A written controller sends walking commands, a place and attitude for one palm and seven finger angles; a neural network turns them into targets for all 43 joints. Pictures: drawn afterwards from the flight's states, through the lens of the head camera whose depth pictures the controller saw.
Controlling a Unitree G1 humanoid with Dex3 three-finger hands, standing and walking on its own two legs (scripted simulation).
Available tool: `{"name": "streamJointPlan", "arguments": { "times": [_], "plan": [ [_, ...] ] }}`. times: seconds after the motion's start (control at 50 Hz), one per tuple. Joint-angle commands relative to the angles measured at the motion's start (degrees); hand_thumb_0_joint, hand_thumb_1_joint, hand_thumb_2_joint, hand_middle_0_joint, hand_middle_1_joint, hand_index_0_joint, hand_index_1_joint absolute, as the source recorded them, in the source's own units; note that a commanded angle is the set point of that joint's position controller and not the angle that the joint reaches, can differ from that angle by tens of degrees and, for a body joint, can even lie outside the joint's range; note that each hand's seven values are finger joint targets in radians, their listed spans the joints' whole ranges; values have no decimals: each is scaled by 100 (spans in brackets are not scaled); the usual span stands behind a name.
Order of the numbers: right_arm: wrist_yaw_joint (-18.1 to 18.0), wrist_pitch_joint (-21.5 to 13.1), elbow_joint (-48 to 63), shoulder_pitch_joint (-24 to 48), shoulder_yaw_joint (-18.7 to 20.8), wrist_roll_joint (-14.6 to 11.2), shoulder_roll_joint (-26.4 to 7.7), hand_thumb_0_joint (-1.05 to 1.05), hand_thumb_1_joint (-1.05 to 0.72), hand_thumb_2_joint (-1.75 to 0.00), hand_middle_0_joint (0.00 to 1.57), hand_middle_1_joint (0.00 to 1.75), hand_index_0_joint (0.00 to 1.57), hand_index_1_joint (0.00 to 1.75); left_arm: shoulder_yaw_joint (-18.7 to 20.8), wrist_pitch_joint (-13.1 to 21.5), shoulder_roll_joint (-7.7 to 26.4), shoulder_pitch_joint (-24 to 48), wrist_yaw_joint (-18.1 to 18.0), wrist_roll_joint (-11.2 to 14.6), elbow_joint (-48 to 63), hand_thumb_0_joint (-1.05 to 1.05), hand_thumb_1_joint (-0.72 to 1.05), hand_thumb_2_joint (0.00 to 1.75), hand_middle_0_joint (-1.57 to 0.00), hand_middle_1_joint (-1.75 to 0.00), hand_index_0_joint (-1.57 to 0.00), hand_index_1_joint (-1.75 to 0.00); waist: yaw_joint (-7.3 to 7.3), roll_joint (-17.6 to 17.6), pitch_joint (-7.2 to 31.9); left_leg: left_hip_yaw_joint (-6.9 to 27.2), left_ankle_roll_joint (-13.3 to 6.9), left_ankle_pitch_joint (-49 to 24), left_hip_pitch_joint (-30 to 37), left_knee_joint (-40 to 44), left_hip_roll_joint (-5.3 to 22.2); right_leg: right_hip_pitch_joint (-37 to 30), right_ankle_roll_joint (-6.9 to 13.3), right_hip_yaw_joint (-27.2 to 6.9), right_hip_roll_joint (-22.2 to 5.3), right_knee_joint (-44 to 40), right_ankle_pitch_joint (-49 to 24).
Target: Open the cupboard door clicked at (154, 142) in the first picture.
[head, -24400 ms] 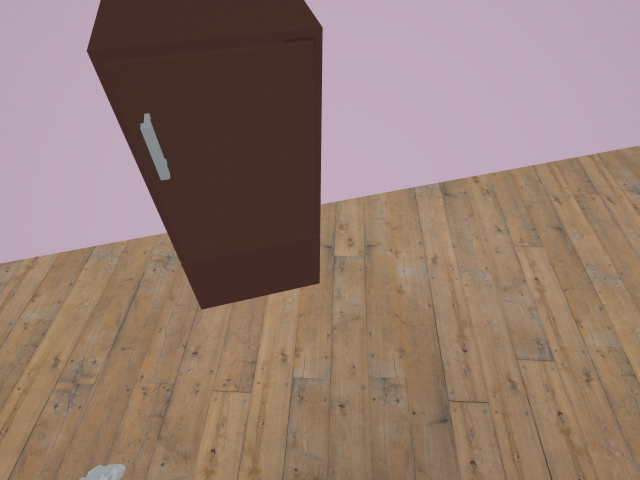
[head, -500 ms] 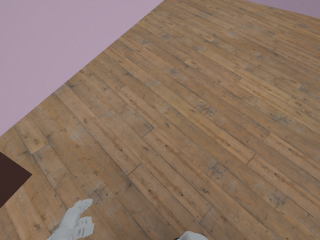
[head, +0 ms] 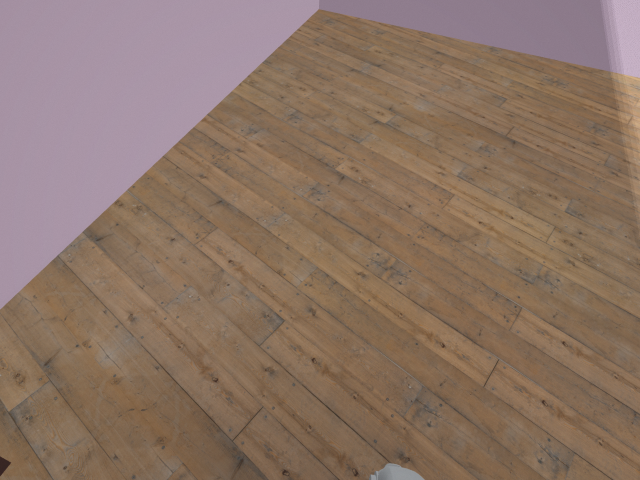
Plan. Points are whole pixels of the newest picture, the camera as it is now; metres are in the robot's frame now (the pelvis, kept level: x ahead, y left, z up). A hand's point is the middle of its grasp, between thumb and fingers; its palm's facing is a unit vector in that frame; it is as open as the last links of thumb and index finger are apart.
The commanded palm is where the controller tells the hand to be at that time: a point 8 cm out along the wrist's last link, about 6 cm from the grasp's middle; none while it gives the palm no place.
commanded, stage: walk to a spot facing it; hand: left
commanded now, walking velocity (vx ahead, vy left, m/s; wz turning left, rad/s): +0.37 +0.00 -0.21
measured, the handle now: out of the picture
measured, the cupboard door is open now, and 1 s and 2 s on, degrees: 45 45 45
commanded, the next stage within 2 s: turn to face it in 0.76 s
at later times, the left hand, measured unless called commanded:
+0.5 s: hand (235, 430) +0.21 +0.15 -0.19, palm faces +0.04 -0.99 -0.16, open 7.3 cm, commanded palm none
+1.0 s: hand (294, 278) +0.49 +0.08 -0.17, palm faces +0.03 -0.98 -0.22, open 7.2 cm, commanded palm none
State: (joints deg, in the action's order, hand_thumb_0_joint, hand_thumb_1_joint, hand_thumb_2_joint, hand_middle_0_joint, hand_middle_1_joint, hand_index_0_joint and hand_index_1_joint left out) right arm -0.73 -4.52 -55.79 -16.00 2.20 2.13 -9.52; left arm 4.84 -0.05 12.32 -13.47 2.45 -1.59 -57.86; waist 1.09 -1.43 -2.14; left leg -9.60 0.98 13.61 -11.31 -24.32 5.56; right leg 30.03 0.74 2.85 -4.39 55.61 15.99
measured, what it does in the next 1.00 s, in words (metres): walks ahead: right foot, then left foot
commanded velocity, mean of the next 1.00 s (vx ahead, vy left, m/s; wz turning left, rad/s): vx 0.29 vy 0.00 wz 0.04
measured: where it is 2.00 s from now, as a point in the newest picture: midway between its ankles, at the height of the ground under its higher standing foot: (366, 363)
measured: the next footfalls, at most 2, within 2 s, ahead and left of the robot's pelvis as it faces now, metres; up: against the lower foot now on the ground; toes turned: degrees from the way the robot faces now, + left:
right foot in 0.14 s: +0.18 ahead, -0.15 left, +0.00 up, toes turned -8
left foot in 0.50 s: +0.38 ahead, +0.09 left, +0.00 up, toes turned +7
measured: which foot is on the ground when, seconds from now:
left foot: down 0.00-0.14, up 0.16-0.48, down 0.50-0.80, up 0.82-1.00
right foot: up 0.00-0.12, down 0.14-0.50, up 0.52-0.78, down 0.80-1.00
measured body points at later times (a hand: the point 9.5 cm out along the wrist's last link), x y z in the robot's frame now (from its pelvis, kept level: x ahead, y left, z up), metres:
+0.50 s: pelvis +0.23 -0.03 -0.02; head +0.26 -0.02 +0.43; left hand +0.21 +0.20 -0.18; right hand +0.31 -0.27 -0.16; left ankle +0.34 +0.08 -0.75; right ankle +0.14 -0.14 -0.74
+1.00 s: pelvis +0.44 -0.10 +0.00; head +0.47 -0.10 +0.45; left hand +0.49 +0.14 -0.15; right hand +0.44 -0.33 -0.16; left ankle +0.46 +0.03 -0.69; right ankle +0.42 -0.19 -0.74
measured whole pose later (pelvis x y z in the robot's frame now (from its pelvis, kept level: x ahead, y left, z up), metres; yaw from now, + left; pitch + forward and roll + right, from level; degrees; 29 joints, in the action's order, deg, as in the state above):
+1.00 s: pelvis +0.44 -0.10 +0.00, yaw -1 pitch +1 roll +1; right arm 0.3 -0.3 -61.5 -15.0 2.9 1.0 -10.0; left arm 3.2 4.1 9.5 -13.6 -0.9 -1.0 -59.7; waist -1.2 -0.2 -2.7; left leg -5.2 1.8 20.0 -27.4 -53.7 4.7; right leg 10.5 2.1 10.2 -2.7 24.8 14.7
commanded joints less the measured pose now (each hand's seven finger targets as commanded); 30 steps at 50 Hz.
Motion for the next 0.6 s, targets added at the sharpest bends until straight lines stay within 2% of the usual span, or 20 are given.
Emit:
{"name": "streamJointPlan", "arguments": {
  "times": [0.0,0.04,0.08,0.1,0.12,0.14,0.16,0.18,0.22,0.28,0.36,0.4,0.42,0.44,0.46,0.48,0.5,0.52,0.56,0.58],
  "plan": [
    [26,42,-118,-711,241,15,-989,0,-90,-90,20,30,20,30,-87,169,2,598,79,-14,509,0,90,90,-20,-30,-20,-30,-329,864,-89,497,-655,122,40,1339,1216,-441,-28,411,48,-1494,-238],
    [33,91,-170,-665,234,19,-1028,0,-90,-90,20,30,20,30,-59,175,76,517,79,-20,452,0,90,90,-20,-30,-20,-30,-228,944,-88,444,-599,353,-26,1114,1181,-955,-9,550,166,-1897,-324],
    [55,133,-217,-571,207,-9,-945,0,-90,-90,20,30,20,30,17,213,337,-101,42,-26,230,0,90,90,-20,-30,-20,-30,113,632,131,167,-364,250,-322,204,887,-2106,112,541,344,-2485,-345],
    [73,119,-184,-459,161,-73,-791,0,-90,-90,20,30,20,30,120,272,689,-850,-3,-44,-4,0,90,90,-20,-30,-20,-30,501,-70,439,-269,-171,57,-1113,-1115,514,-3344,375,-202,-152,-2847,326],
    [119,91,23,-335,73,-159,-410,0,-90,-90,20,30,20,30,300,318,1395,-1732,-90,-41,-267,0,90,90,-20,-30,-20,-30,858,-1851,789,-564,54,1325,-2589,-2960,-205,-4450,1020,-2474,-1585,-3758,1233],
    [113,93,236,167,105,-126,-589,0,-90,-90,20,30,20,30,287,282,1482,-1840,-132,80,-296,0,90,90,-20,-30,-20,-30,925,-1480,613,252,2,2262,-3138,-4085,-149,-4226,1375,-3386,-2091,-4462,1349],
    [99,82,178,342,174,-129,-661,0,-90,-90,20,30,20,30,218,294,1277,-1393,-198,65,-206,0,90,90,-20,-30,-20,-30,687,-1304,284,650,-9,1702,-3303,-4556,161,-3616,1377,-3172,-1983,-4486,1529],
    [92,99,108,352,200,-103,-664,0,-90,-90,20,30,20,30,156,283,913,-936,-254,64,-103,0,90,90,-20,-30,-20,-30,428,-1123,105,849,-3,1266,-3175,-4446,387,-3166,1256,-2613,-1817,-4470,1190],
    [110,175,-104,133,145,-59,-457,0,-90,-90,20,30,20,30,17,357,480,-458,-280,32,15,0,90,90,-20,-30,-20,-30,44,-717,28,773,106,847,-2422,-3698,518,-2327,1048,-1443,-1456,-4423,-113],
    [181,230,-182,14,129,-82,-145,0,-90,-90,20,30,20,30,22,455,495,-451,-260,7,-97,0,90,90,-20,-30,-20,-30,-117,-448,18,486,152,516,-1862,-2492,347,-2127,992,-773,-1219,-4428,-802],
    [251,157,-18,327,113,-74,-190,0,-90,-90,20,30,20,30,20,483,604,-511,-220,47,-222,0,90,90,-20,-30,-20,-30,-88,-378,-98,264,86,-123,-1439,-1259,111,-2201,869,-610,-1073,-4300,-510],
    [234,112,-75,89,148,-74,-317,0,-90,-90,20,30,20,30,35,458,651,-440,-217,68,-254,0,90,90,-20,-30,-20,-30,-264,-299,-107,96,45,-455,-720,-719,-38,-1999,722,-415,-925,-4011,-379],
    [209,80,-179,-172,175,-59,-443,0,-90,-90,20,30,20,30,35,431,593,-415,-209,77,-241,0,90,90,-20,-30,-20,-30,-413,-67,-68,61,-7,-452,-51,-506,-116,-1660,616,-255,-746,-3567,-474],
    [154,45,-357,-755,253,-38,-720,0,-90,-90,20,30,20,30,10,419,430,-393,-195,76,-177,0,90,90,-20,-30,-20,-30,-678,477,149,523,-199,-73,887,-305,152,-1073,464,-53,-469,-2541,-653],
    [77,24,-523,-1542,400,52,-1317,0,-90,-90,20,30,20,30,-31,407,160,-458,-164,98,-35,0,90,90,-20,-30,-20,-30,-935,1541,544,2334,-740,662,1837,259,1361,16,168,438,172,-812,259],
    [4,77,-576,-2072,440,45,-1581,0,-90,-90,20,30,20,30,-109,434,136,-129,-142,79,230,0,90,90,-20,-30,-20,-30,-1075,1728,697,3742,-1253,1031,2097,972,2223,768,89,220,513,743,1575],
    [1,102,-533,-1782,424,40,-1481,0,-90,-90,20,30,20,30,-68,445,138,152,-155,30,305,0,90,90,-20,-30,-20,-30,-954,1257,471,3693,-1317,1567,1499,1149,2267,1069,157,-163,235,1532,1494],
    [-6,87,-386,-1331,364,25,-1226,0,-90,-90,20,30,20,30,-55,428,139,316,-144,23,303,0,90,90,-20,-30,-20,-30,-776,1379,167,3424,-1209,1704,894,1272,2095,1234,136,-319,-9,1861,967],
    [-30,15,-198,-674,248,11,-813,0,-90,-90,20,30,20,30,-19,334,131,196,-68,-16,214,0,90,90,-20,-30,-20,-30,-389,943,-131,2504,-922,1467,77,1515,1764,904,49,-399,-323,1469,388],
    [-42,-15,-203,-493,241,-4,-762,0,-90,-90,20,30,20,30,-31,275,31,55,-41,-19,169,0,90,90,-20,-30,-20,-30,-236,982,-98,1948,-800,1070,-56,1479,1586,639,2,-318,-368,989,268]
  ]
}}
